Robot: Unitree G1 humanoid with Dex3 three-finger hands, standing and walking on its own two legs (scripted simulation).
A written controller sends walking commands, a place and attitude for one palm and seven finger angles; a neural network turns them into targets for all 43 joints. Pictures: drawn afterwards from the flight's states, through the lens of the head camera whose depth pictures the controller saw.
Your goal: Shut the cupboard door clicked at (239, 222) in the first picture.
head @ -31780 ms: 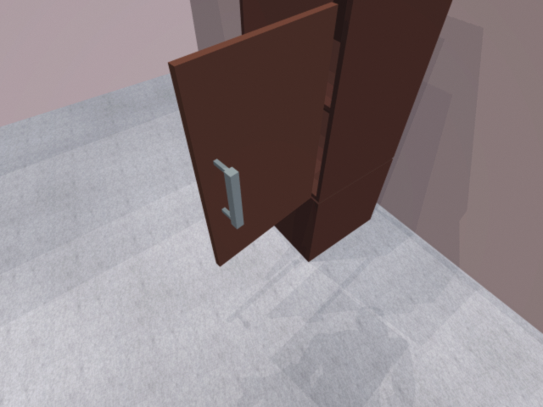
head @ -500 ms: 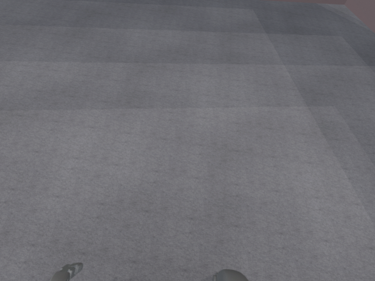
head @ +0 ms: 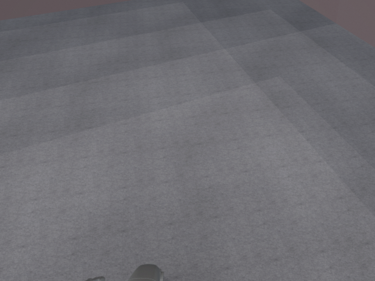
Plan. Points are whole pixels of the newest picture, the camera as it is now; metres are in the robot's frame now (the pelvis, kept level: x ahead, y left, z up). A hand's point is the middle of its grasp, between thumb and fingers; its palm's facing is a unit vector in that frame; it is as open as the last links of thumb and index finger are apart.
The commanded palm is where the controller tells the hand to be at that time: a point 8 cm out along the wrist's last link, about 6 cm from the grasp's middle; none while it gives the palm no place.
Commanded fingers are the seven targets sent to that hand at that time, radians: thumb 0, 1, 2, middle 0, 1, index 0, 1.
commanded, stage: turn to face it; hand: left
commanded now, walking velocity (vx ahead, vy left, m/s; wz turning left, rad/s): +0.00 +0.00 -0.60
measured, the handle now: out of the picture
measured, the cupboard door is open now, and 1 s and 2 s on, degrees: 65 65 65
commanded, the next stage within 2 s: none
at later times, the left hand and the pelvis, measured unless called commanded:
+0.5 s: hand (100, 264) +0.17 +0.23 -0.16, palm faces -0.28 -0.94 -0.21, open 7.4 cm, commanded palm none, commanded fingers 0.00 0.90 0.90 -0.20 -0.30 -0.20 -0.30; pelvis +0.01 +0.05 +0.01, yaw -19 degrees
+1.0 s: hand (148, 256) +0.19 +0.11 -0.16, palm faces -0.55 -0.81 -0.21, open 7.4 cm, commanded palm none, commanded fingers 0.00 0.90 0.90 -0.20 -0.30 -0.20 -0.30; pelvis +0.02 +0.00 +0.00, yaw -35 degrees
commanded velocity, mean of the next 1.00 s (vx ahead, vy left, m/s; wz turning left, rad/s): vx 0.00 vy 0.00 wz -0.60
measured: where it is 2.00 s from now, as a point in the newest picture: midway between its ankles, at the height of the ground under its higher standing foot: outside the picture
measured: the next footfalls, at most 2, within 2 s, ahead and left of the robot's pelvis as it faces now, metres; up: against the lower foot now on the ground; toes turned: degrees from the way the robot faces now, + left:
left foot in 0.14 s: +0.06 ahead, +0.13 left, +0.00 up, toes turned -3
right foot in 0.66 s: -0.02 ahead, -0.10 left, +0.00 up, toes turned -30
